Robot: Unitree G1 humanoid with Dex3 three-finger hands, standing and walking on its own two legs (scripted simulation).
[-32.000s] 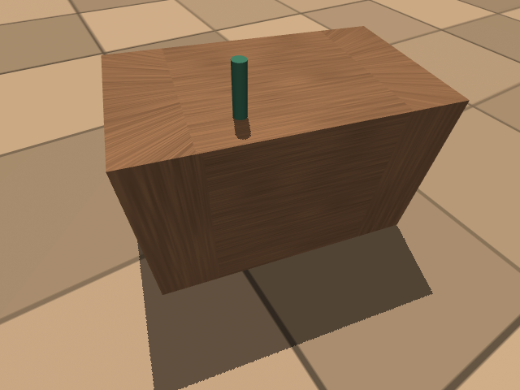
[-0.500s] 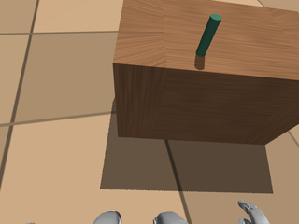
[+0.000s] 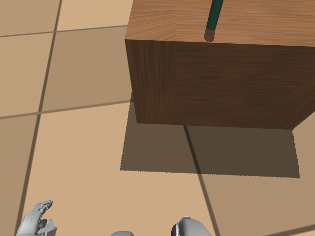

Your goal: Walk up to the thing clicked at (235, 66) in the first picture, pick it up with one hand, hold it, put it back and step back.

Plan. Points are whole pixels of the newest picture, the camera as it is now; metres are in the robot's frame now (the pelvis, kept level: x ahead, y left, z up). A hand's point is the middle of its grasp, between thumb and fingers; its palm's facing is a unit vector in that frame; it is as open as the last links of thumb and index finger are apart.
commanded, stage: step back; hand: right
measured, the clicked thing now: (215, 8) +0.96 -0.26 +0.04
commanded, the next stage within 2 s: stand in 1.44 s
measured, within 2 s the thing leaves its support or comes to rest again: neither
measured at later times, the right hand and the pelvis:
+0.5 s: hand out of the picture -0.04 -0.30 -0.14, palm faces +0.02 +0.93 -0.36, open 7.4 cm; pelvis -0.13 -0.03 +0.01, yaw -4 degrees
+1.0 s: hand out of the picture -0.09 -0.30 -0.15, palm faces +0.01 +0.94 -0.35, open 7.4 cm; pelvis -0.13 -0.03 +0.01, yaw -2 degrees
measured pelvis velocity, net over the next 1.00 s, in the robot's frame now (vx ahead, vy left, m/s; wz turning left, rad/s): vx -0.13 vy -0.03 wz -0.03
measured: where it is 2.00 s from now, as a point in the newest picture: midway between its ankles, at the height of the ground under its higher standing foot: outside the picture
